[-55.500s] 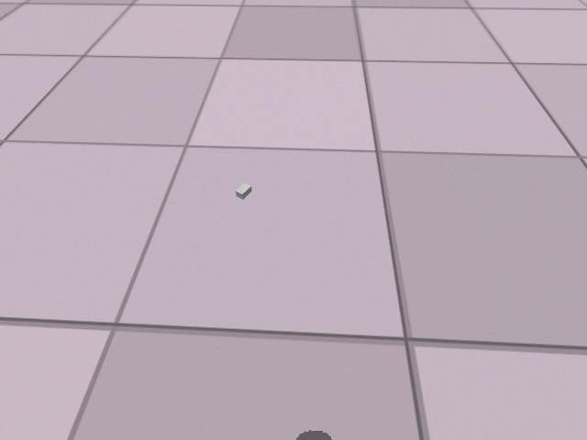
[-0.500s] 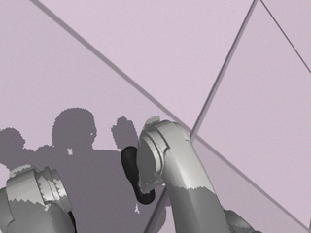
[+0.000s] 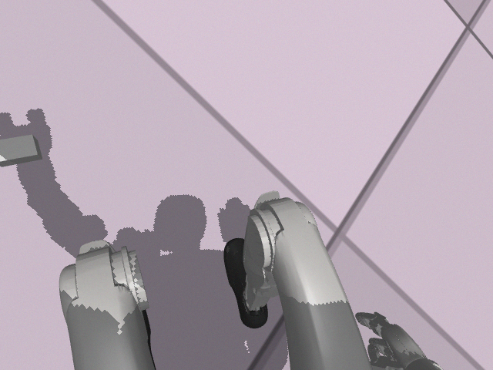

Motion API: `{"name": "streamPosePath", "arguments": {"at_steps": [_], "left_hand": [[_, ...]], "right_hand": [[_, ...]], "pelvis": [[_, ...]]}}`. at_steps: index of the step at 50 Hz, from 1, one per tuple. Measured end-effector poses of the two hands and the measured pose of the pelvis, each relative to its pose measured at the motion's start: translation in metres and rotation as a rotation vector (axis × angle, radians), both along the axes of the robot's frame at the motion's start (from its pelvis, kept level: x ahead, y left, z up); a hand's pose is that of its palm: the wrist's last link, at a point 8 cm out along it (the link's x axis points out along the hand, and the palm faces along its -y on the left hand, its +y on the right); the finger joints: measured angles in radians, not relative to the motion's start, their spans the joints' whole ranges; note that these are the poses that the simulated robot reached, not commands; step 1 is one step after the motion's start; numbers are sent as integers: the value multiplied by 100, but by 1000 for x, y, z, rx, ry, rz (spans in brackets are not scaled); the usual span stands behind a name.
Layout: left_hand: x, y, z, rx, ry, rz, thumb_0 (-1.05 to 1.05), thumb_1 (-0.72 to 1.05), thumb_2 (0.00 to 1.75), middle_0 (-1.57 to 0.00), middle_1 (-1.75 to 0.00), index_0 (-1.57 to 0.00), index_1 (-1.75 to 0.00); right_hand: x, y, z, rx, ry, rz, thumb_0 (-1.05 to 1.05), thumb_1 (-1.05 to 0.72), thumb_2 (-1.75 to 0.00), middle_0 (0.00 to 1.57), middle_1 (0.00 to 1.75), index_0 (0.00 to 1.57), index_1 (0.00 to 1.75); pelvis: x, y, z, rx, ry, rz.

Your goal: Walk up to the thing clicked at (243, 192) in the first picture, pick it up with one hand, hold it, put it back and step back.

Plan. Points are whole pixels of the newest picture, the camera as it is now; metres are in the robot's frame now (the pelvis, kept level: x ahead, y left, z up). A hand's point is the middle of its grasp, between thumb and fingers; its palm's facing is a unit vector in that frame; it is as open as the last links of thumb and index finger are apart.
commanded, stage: withdraw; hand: left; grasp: from above
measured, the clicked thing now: (17, 150) +0.52 +0.29 -0.33
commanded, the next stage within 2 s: home in 0.18 s
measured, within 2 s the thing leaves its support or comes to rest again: neither
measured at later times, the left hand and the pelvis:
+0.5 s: hand out of the picture +0.51 +0.34 -0.14, palm faces -0.46 -0.09 -0.89, open 12.0 cm; pelvis +0.01 +0.01 +0.00, yaw +0 degrees
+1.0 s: hand out of the picture +0.33 +0.26 +0.06, palm faces -0.20 -0.74 -0.64, open 7.5 cm; pelvis +0.02 +0.00 +0.17, yaw +6 degrees
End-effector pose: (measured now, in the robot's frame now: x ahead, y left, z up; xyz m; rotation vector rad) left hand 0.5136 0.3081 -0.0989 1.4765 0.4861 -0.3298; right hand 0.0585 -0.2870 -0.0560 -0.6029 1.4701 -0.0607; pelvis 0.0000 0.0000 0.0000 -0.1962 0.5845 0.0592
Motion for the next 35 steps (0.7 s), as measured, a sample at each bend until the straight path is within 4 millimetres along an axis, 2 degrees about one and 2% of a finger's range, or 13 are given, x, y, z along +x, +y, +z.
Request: {"name": "streamPosePath", "arguments": {"at_steps": [6, 10, 16, 21, 24, 28, 32, 35], "left_hand": [[-3, -1, -29, 5, -5, -17, 0, -27, 83, -31, -78, -30, -78], [6, -1, -36, 14, -61, -20, 0, -26, 81, -33, -76, -32, -77], [25, 10, -11, 41, -165, 58, 0, -20, 80, -33, -73, -33, -73], [22, 24, 10, 82, -112, 119, 0, -17, 81, -31, -71, -31, -71], [12, 28, 18, 75, -49, 132, 0, -11, 83, -29, -66, -28, -66], [-11, 29, 31, 4, -17, 141, 0, 6, 83, -26, -56, -25, -56], [-45, 28, 60, -130, -60, 170, 0, 29, 82, -23, -44, -23, -44], [-74, 32, 89, -214, -105, 228, 0, 48, 84, -23, -38, -22, -38]], "right_hand": [[-17, 5, -8, -14, 49, -14, 0, -90, -90, 20, 30, 20, 29], [-26, 15, -17, 11, 71, -34, 0, -90, -90, 20, 30, 20, 29], [-26, 28, -25, 62, 50, -84, 0, -90, -90, 20, 30, 20, 30], [-20, 33, -26, 99, 24, -114, 0, -89, -90, 20, 30, 20, 30], [-15, 34, -22, 117, 27, -115, 0, -89, -90, 20, 30, 20, 29], [-7, 29, -13, 121, 30, -106, 0, -89, -90, 20, 30, 20, 30], [10, 21, -1, 107, 7, -101, 0, -89, -90, 20, 30, 20, 30], [34, 17, 11, 99, -52, -92, 1, -90, -90, 20, 30, 20, 30]], "pelvis": [[0, 2, -12, -4, -3, -3], [3, 3, -18, -7, 9, -3], [9, 4, -19, -4, 33, -4], [12, 6, -9, -3, 54, -4], [12, 7, 0, 0, 57, -1], [12, 9, 14, 2, 60, 10], [13, 10, 31, 9, 65, 23], [13, 9, 48, 21, 59, 29]]}}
